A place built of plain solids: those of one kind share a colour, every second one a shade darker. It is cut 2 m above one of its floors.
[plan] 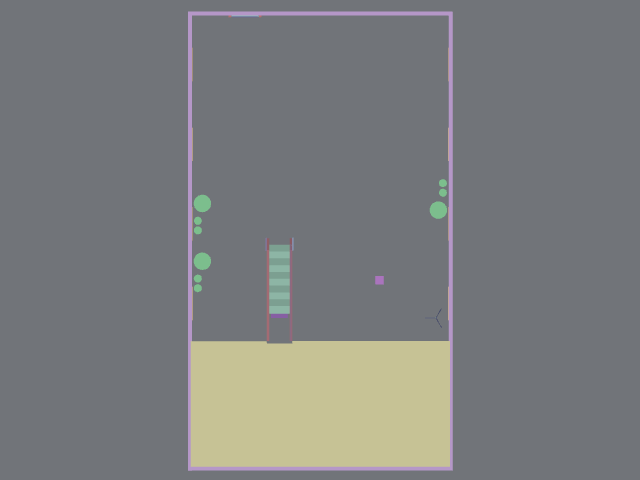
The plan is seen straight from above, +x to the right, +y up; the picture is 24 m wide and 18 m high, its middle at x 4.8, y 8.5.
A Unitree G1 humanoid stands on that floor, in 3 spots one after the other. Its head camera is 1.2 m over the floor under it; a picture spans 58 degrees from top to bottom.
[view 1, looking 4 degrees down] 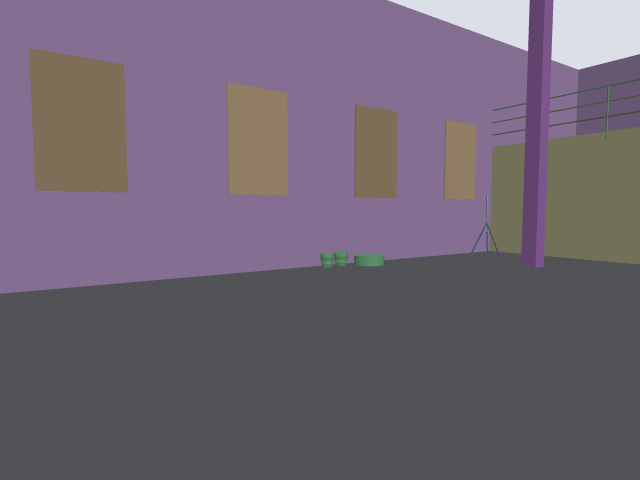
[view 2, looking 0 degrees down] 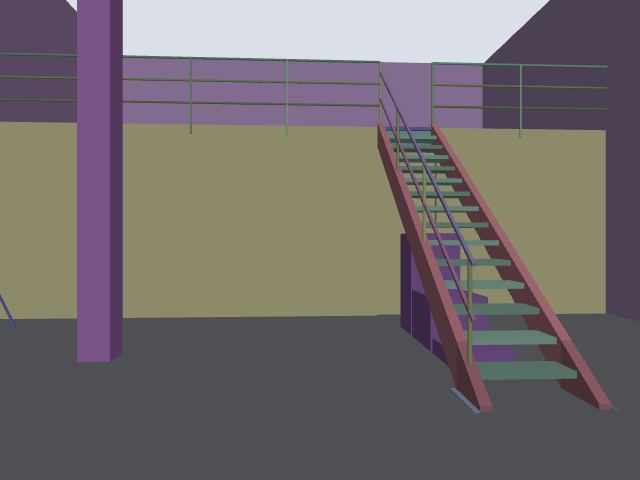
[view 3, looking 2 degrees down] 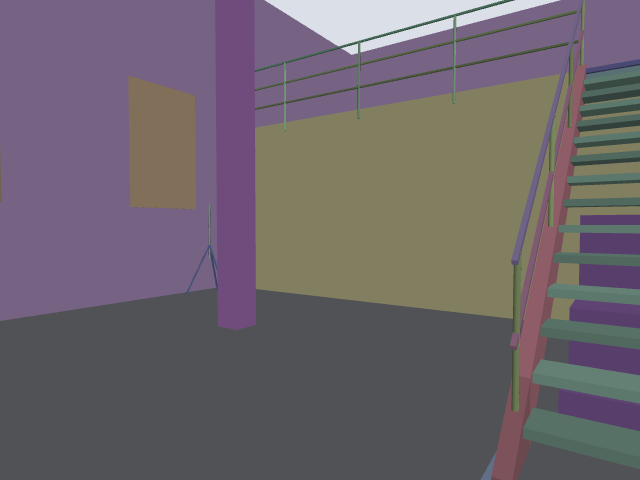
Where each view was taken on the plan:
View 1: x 1.99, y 15.82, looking -34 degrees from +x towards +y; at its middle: wall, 9.24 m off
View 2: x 5.03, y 11.52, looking -93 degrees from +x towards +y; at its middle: loft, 6.82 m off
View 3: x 3.28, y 10.62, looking -55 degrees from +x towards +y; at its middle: loft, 7.22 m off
